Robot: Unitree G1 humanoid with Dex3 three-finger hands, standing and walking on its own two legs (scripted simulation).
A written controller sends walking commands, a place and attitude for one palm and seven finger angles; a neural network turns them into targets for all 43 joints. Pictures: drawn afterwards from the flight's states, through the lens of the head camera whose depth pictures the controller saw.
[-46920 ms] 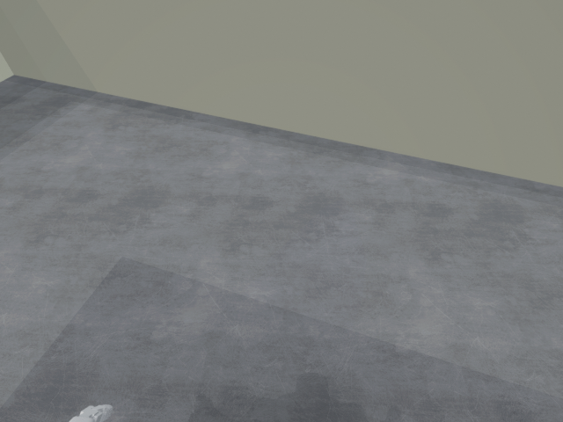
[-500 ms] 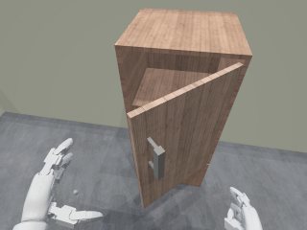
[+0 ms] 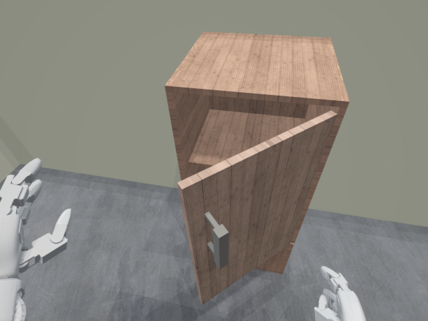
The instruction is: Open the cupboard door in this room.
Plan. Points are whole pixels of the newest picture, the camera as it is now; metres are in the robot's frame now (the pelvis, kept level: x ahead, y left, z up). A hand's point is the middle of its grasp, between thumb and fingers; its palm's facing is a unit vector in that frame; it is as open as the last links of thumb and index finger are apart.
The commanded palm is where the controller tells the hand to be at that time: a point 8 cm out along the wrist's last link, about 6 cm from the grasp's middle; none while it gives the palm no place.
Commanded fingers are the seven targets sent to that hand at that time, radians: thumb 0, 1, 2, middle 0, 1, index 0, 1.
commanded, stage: draw the hand back to the body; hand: left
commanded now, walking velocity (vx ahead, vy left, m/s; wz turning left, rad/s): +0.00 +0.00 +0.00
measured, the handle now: (215, 240) +0.29 +0.04 -0.02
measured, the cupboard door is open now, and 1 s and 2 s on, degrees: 44 44 44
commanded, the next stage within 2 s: step back with the hand held close in 0.40 s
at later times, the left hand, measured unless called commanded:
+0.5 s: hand (56, 233) +0.18 +0.25 +0.16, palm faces +0.45 -0.80 -0.40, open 7.4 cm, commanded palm +0.13 +0.29 +0.18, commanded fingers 0.00 0.90 0.90 -0.20 -0.30 -0.20 -0.30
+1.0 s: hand (28, 260) +0.14 +0.27 +0.16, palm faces +0.36 -0.77 -0.52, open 7.4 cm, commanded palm +0.08 +0.31 +0.18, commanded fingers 0.00 0.90 0.90 -0.20 -0.30 -0.20 -0.30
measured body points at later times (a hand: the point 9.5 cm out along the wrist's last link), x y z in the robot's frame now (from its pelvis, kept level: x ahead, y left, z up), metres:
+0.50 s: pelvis -0.01 -0.01 +0.01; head -0.03 -0.03 +0.45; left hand +0.15 +0.29 +0.18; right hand +0.18 -0.23 -0.08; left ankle -0.03 +0.12 -0.74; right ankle -0.01 -0.13 -0.74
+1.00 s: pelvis -0.07 +0.01 +0.00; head -0.05 +0.01 +0.45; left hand +0.11 +0.31 +0.19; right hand +0.10 -0.24 -0.08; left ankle -0.03 +0.12 -0.74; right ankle -0.01 -0.13 -0.74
